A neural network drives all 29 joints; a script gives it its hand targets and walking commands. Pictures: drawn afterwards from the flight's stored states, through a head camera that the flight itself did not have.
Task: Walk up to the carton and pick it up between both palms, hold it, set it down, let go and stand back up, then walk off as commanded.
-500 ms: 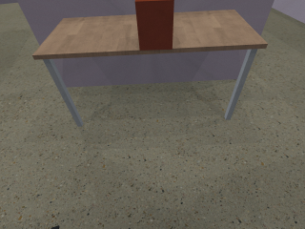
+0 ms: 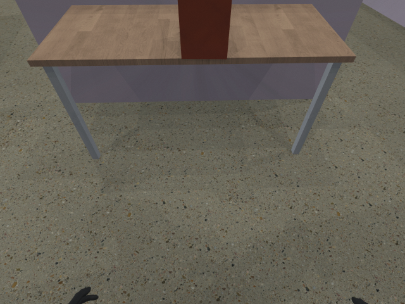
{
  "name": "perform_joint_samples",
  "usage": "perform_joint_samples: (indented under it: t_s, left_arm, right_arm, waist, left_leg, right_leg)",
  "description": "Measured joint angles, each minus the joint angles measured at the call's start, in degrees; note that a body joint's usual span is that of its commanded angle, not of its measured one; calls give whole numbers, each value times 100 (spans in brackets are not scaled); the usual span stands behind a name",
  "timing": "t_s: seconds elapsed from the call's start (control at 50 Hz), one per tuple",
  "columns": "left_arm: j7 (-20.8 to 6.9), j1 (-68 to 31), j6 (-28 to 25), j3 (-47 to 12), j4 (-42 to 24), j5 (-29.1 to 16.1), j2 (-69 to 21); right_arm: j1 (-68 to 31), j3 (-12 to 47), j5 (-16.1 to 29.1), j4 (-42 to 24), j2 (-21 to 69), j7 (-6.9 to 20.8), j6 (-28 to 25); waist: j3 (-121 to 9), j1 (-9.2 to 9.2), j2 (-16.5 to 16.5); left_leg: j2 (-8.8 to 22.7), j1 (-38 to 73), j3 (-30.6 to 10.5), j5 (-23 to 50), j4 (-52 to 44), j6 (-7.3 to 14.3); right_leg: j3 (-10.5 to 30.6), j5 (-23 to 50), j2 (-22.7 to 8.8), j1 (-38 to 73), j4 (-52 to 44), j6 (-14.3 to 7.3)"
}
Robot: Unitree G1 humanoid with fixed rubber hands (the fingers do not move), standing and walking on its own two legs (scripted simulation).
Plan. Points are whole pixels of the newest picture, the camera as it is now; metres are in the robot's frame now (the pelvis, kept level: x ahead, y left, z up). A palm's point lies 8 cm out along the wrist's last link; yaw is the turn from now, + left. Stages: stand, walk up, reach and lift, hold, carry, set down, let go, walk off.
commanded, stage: stand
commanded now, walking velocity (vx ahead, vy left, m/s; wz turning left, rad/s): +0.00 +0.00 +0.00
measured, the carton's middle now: (204, 16) +1.13 +0.01 +0.06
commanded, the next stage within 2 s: none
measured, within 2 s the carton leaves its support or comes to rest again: neither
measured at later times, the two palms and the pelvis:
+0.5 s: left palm out of the picture +0.10 +0.31 -0.11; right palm out of the picture +0.11 -0.28 -0.10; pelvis +0.01 +0.01 +0.01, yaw -1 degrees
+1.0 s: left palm out of the picture +0.09 +0.29 -0.11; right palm out of the picture +0.07 -0.30 -0.10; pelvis +0.00 +0.00 +0.01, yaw -1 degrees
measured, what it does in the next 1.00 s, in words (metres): stands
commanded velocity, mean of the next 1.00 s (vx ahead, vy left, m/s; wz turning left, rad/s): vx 0.00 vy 0.00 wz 0.00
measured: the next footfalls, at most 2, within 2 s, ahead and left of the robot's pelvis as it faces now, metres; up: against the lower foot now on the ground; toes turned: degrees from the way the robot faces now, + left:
none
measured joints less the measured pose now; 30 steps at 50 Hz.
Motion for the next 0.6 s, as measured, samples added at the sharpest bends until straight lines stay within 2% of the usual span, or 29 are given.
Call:
perform_joint_samples:
  t_s: [0.32, 0.6]
  left_arm:
    - [55, -328, 79, -99, 609, 9, 2]
    - [69, -148, 89, -131, 801, 27, -88]
  right_arm:
    - [-647, 156, 9, 427, 67, -33, 47]
    - [-501, 62, -24, 656, 23, -3, 82]
  waist:
    - [20, 173, 165]
    - [-76, 94, 120]
  left_leg:
    - [4, 467, 139, 331, -799, 51]
    - [0, 552, 134, 499, -1077, 41]
  right_leg:
    - [152, 374, -53, 429, -805, 69]
    - [150, 495, -73, 479, -1001, 68]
